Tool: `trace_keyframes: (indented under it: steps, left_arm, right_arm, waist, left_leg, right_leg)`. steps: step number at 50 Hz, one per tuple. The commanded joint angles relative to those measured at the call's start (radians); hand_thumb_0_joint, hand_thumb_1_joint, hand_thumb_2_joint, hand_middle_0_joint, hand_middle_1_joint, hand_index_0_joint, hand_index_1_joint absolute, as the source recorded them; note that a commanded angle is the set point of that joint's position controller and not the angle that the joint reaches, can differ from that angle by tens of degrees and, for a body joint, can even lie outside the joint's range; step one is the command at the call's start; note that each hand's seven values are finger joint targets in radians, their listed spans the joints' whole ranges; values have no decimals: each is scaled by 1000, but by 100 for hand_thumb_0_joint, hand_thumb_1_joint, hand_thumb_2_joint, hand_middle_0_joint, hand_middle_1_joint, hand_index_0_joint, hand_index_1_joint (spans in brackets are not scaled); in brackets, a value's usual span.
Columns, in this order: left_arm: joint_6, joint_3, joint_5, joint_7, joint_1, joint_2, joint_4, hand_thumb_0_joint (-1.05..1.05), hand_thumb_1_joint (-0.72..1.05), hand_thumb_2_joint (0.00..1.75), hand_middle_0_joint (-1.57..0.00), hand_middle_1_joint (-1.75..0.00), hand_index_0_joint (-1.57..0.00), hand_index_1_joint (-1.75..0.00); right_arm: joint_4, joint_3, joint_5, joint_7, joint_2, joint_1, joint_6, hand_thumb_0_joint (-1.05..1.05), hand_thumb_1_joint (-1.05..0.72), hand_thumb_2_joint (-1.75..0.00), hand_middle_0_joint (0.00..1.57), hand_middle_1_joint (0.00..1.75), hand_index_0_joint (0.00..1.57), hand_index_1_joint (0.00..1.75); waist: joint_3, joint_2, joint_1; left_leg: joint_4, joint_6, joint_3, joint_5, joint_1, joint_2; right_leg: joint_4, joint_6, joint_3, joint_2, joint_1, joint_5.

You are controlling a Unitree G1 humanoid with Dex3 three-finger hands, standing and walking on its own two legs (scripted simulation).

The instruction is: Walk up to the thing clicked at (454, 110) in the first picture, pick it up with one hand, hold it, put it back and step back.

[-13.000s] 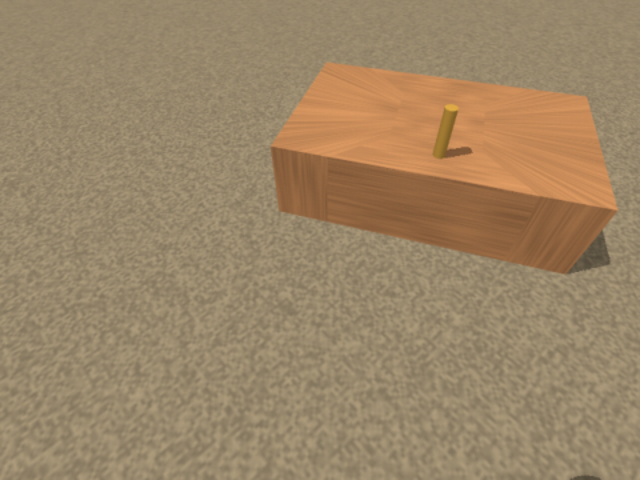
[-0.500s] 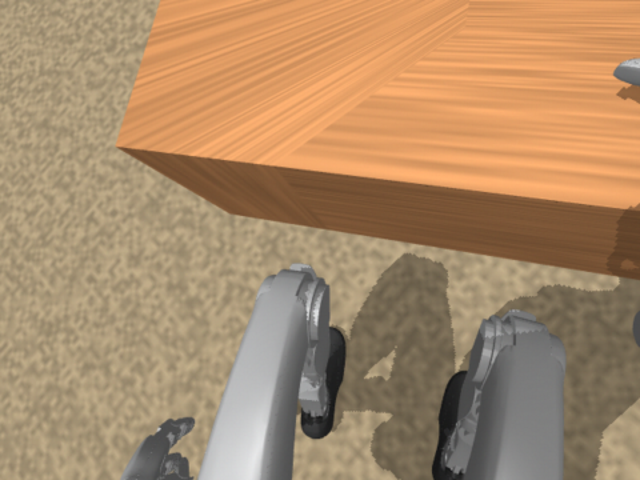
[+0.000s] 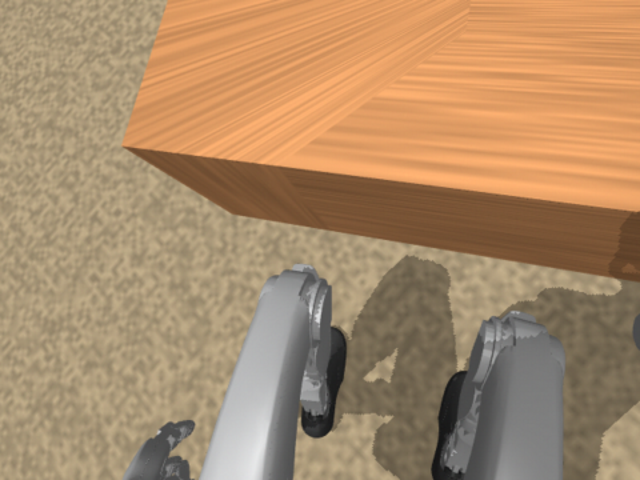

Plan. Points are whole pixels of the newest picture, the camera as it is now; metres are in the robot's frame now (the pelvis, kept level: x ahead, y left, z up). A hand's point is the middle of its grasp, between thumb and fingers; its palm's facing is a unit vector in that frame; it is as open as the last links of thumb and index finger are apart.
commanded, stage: settle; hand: right
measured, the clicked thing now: out of the picture +0.58 -0.25 +0.06
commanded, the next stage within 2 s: lift in 1.20 s
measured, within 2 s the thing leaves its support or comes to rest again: leaves its support in 0.04 s
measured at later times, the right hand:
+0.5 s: hand out of the picture +0.59 -0.24 +0.10, palm faces +0.22 +0.98 -0.02, open 6.2 cm
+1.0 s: hand out of the picture +0.60 -0.23 +0.13, palm faces +0.23 +0.97 -0.02, open 6.2 cm
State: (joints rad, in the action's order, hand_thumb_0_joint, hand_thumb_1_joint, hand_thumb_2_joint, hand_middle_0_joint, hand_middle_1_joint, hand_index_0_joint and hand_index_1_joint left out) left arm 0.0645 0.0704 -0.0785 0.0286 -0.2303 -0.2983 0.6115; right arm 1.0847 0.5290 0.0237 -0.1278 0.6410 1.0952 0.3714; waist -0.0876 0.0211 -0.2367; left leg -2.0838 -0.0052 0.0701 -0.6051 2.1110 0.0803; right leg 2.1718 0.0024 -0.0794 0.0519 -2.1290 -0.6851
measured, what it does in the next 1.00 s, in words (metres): rises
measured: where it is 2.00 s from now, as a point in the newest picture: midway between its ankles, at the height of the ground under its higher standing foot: (384, 424)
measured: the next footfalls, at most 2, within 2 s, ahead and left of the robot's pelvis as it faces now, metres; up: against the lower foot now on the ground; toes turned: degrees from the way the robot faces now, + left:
none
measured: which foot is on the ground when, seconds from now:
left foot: down 0.00-1.00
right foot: down 0.00-1.00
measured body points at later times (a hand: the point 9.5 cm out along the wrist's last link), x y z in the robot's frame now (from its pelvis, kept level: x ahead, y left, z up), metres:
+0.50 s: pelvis +0.01 +0.00 +0.06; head +0.24 -0.04 +0.45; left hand +0.05 +0.28 -0.04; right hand +0.57 -0.29 +0.11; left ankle +0.11 +0.13 -0.37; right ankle +0.08 -0.12 -0.37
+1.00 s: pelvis +0.02 +0.00 +0.10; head +0.25 -0.03 +0.48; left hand +0.05 +0.28 -0.01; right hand +0.58 -0.29 +0.14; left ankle +0.11 +0.13 -0.37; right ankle +0.08 -0.12 -0.37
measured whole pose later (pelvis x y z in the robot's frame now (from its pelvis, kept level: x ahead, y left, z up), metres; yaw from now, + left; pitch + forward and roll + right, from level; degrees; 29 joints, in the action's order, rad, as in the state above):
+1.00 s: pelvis +0.02 +0.00 +0.10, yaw -1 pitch +37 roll +4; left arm 0.04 0.04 -0.05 0.01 -0.26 -0.27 0.62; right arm 1.09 0.51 0.00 -0.09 0.62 1.09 0.34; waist -0.13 0.03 -0.22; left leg -1.78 0.00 0.07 -0.59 1.84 0.06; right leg 1.86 0.00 -0.06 0.07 -1.84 -0.66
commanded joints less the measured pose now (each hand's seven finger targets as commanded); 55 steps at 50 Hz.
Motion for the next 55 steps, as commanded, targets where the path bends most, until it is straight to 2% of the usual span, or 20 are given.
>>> trace_keyframes:
  steps: [1,7,9,11,14,16,17,20,22,24,28,30,31,39,42,45,47,50,52,55]
  left_arm:
    - [-10,-92,3,-23,-235,-231,-4,0,90,89,-20,-30,-20,-30]
    - [-16,-101,13,-32,-237,-219,5,0,90,89,-20,-30,-21,-30]
    - [-19,-107,17,-33,-239,-219,9,0,90,89,-20,-30,-21,-30]
    - [-19,-104,20,-33,-241,-207,-1,0,90,89,-20,-30,-21,-30]
    - [-23,-110,25,-33,-238,-209,2,0,91,88,-20,-30,-21,-30]
    - [-26,-101,25,-34,-233,-197,-3,0,90,89,-20,-30,-21,-30]
    - [-27,-104,27,-36,-238,-200,-9,0,90,89,-20,-30,-21,-30]
    - [-27,-100,25,-32,-241,-191,-11,0,90,88,-20,-30,-21,-30]
    - [-27,-101,26,-32,-243,-198,-4,0,90,88,-20,-30,-21,-30]
    - [-24,-103,24,-29,-249,-200,-10,0,91,88,-20,-30,-21,-29]
    - [-25,-103,25,-29,-239,-197,-20,0,90,88,-20,-30,-20,-29]
    - [-26,-103,23,-31,-246,-196,-10,0,90,88,-20,-30,-20,-30]
    - [-29,-100,26,-33,-244,-198,-12,0,90,88,-20,-30,-20,-29]
    - [-30,-97,28,-35,-251,-182,-18,0,91,88,-20,-30,-20,-29]
    - [-31,-103,26,-37,-252,-188,-4,0,91,88,-20,-30,-20,-30]
    - [-30,-100,25,-36,-251,-186,-10,0,91,88,-20,-30,-20,-29]
    - [-30,-111,26,-36,-258,-201,0,0,91,88,-20,-30,-20,-29]
    - [-30,-98,25,-35,-247,-178,-17,0,90,88,-20,-30,-20,-29]
    - [-31,-102,27,-37,-253,-182,-15,0,91,87,-19,-29,-20,-29]
    - [-34,-102,27,-39,-257,-180,-8,0,91,88,-20,-30,-20,-29]
  right_arm:
    - [-296,10,-25,13,296,488,66,0,-66,-150,154,162,156,163]
    - [-304,-8,-24,28,277,482,42,0,-55,-143,152,157,155,157]
    - [-258,-18,-29,27,238,466,32,0,-53,-142,152,157,155,157]
    - [-271,-11,-21,29,277,479,33,0,-53,-143,152,157,155,157]
    - [-219,-25,-32,22,230,439,21,0,-54,-143,152,158,155,158]
    - [-218,-31,-33,19,229,461,26,0,-52,-143,152,158,156,158]
    - [-232,-19,-29,21,262,467,28,0,-54,-144,152,159,155,159]
    - [-195,-22,-33,21,234,433,29,0,-52,-143,151,157,154,157]
    - [-203,-9,-32,21,259,435,34,0,-49,-142,150,157,153,157]
    - [-242,-12,-30,20,259,451,38,0,-49,-140,150,155,153,155]
    - [-248,-24,-28,22,244,459,38,0,-53,-141,149,156,152,156]
    - [-266,-30,-34,21,240,488,44,0,-50,-142,148,156,151,156]
    - [-253,-8,-40,25,255,468,40,0,-51,-140,148,155,151,155]
    - [-253,-17,-40,31,248,458,40,0,-55,-142,147,156,150,156]
    - [-236,-16,-38,36,243,435,36,0,-55,-142,146,155,149,155]
    - [-268,-12,-38,38,254,459,46,0,-55,-143,147,156,150,156]
    - [-189,-10,-42,35,227,394,35,0,-56,-143,148,156,150,157]
    - [-291,-8,-39,37,263,461,51,0,-54,-145,147,157,150,158]
    - [-256,-15,-48,32,234,424,47,0,-55,-143,145,156,148,156]
    - [-249,-11,-48,36,240,433,51,0,-55,-144,145,157,148,157]
  waist:
    - [-809,272,3]
    - [-804,270,10]
    - [-752,252,-3]
    - [-787,233,6]
    - [-733,211,1]
    - [-726,211,-5]
    - [-736,208,6]
    - [-727,188,0]
    - [-714,222,9]
    - [-766,242,11]
    - [-771,271,10]
    - [-765,270,1]
    - [-766,251,9]
    - [-788,212,6]
    - [-738,232,13]
    - [-772,245,12]
    - [-719,230,6]
    - [-784,237,19]
    - [-785,220,10]
    - [-773,201,10]
  left_leg:
    - [238,-28,-4,169,-491,-47]
    - [283,-31,-6,184,-507,-48]
    - [298,-32,0,171,-493,-47]
    - [325,-30,-10,174,-544,-50]
    - [344,-30,-11,178,-539,-51]
    - [364,-29,-14,184,-546,-54]
    - [380,-29,-20,173,-573,-53]
    - [392,-26,-18,198,-602,-55]
    - [388,-30,-15,207,-582,-54]
    - [393,-31,-14,243,-592,-57]
    - [410,-36,-9,213,-572,-59]
    - [422,-35,-11,207,-586,-59]
    - [421,-34,-7,216,-592,-59]
    - [473,-27,-26,252,-704,-62]
    - [484,-31,-20,230,-674,-64]
    - [480,-32,-15,247,-667,-64]
    - [483,-33,-7,237,-646,-65]
    - [497,-33,-18,249,-697,-66]
    - [503,-31,-22,282,-729,-66]
    - [521,-27,-31,283,-772,-65]
  right_leg:
    - [-297,17,33,-25,511,178]
    - [-346,16,32,-22,584,204]
    - [-370,15,22,-23,573,190]
    - [-377,21,30,-23,575,189]
    - [-395,22,28,-22,570,195]
    - [-400,25,29,-20,580,200]
    - [-410,28,34,-21,575,183]
    - [-419,28,34,-20,582,208]
    - [-439,22,27,-20,612,235]
    - [-442,20,23,-15,687,290]
    - [-477,14,12,-11,743,277]
    - [-486,15,11,-13,730,259]
    - [-487,15,8,-13,734,270]
    - [-494,26,31,-15,707,274]
    - [-523,21,26,-14,721,264]
    - [-528,18,17,-11,774,305]
    - [-538,16,8,-9,778,305]
    - [-545,20,17,-9,781,304]
    - [-536,23,24,-11,778,323]
    - [-540,26,31,-14,742,298]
